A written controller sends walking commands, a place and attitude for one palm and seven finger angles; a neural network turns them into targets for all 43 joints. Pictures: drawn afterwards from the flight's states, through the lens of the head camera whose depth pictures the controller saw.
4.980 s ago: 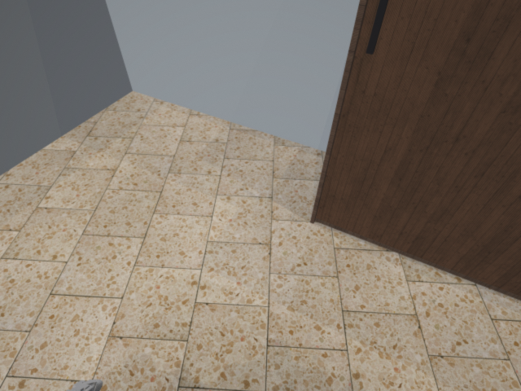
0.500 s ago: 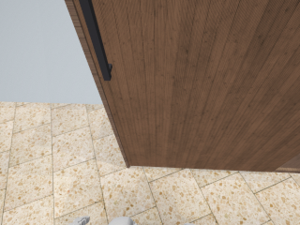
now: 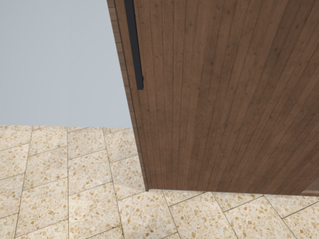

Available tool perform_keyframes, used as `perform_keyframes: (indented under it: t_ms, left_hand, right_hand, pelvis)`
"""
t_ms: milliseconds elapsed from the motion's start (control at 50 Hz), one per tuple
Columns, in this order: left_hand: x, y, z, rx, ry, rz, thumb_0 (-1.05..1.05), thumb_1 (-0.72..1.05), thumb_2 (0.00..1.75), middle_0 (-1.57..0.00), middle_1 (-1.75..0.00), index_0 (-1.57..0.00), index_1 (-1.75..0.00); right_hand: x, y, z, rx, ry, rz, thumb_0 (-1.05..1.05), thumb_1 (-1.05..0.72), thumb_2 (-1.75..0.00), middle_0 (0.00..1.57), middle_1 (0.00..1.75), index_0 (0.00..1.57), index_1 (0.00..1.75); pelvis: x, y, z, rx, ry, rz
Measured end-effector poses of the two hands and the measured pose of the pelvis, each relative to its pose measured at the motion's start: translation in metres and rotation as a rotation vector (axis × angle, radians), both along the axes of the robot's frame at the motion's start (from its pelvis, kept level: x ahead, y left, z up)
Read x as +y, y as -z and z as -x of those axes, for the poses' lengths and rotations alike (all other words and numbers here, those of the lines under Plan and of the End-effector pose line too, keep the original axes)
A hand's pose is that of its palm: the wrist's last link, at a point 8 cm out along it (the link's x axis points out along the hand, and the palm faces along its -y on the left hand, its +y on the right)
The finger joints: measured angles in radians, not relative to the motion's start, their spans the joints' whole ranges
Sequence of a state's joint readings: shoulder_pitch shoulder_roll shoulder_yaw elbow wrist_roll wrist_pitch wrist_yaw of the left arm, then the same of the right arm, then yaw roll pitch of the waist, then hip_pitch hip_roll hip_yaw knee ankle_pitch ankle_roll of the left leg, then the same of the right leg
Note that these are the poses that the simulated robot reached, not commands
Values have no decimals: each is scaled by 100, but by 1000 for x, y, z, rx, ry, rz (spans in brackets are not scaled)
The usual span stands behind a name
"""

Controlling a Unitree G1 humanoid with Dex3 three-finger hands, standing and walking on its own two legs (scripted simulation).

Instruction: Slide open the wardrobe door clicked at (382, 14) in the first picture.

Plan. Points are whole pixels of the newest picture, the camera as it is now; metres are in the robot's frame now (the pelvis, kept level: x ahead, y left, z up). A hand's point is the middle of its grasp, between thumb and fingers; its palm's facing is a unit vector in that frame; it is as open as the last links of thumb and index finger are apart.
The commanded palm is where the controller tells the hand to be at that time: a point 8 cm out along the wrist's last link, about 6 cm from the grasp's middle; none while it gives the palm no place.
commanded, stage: come to a stop and stand still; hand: left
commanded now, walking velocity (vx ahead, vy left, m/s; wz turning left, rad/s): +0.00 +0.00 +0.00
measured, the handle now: (135, 41) +0.56 +0.10 +0.26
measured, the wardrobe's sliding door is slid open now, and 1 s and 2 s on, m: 0.00 0.00 0.00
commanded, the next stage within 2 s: look again from close up in 0.58 s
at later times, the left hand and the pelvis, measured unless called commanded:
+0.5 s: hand out of the picture -0.01 +0.17 -0.17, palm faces +0.06 -0.98 -0.19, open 7.3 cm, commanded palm none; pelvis -0.01 +0.00 +0.00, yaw +2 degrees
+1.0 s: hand out of the picture +0.00 +0.15 -0.16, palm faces +0.08 -0.98 -0.20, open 7.4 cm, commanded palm none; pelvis +0.01 -0.02 +0.01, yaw +3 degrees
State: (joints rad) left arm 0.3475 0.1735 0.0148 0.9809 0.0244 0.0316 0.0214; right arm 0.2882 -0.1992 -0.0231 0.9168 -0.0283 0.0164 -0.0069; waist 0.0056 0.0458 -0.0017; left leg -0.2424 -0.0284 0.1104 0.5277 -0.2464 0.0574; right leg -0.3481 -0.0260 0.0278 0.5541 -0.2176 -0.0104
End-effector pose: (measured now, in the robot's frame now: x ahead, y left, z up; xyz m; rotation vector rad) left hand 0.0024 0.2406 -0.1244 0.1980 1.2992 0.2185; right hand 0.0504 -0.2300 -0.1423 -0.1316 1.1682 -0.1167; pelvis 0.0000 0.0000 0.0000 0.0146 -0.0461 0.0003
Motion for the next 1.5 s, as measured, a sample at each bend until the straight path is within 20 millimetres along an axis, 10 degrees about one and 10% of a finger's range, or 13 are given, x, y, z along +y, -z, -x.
perform_keyframes:
  t_ms: [180,400,1000,1500]
  left_hand:
    - [-9,3,18,15,-23,33,1,91,90,-20,-30,-20,-30]
    - [-26,11,19,26,-14,80,1,92,90,-20,-30,-20,-30]
    - [-39,9,12,62,-49,74,0,91,90,-20,-30,-20,-30]
    - [-39,-1,-82,-35,1,33,0,91,90,-20,-30,-20,-30]
  right_hand:
    - [-1,5,56,168,2,9,1,-91,-90,20,30,20,30]
    - [2,2,68,181,23,8,1,-91,-90,20,30,20,30]
    - [-12,-1,31,178,-8,12,0,-91,-90,20,30,20,30]
    - [-40,-7,-28,168,-27,40,0,-91,-90,20,30,20,30]
  pelvis:
    - [2,-3,8,-4,-27,0]
    - [-2,-3,13,-1,-28,6]
    - [-18,-6,-12,22,-49,-3]
    - [-37,-11,-57,27,-53,3]
